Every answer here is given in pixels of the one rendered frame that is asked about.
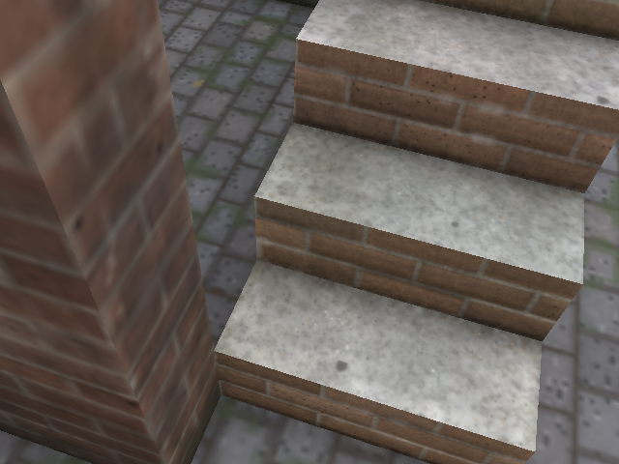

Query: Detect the stairs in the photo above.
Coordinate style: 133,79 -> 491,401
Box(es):
214,0 -> 619,464

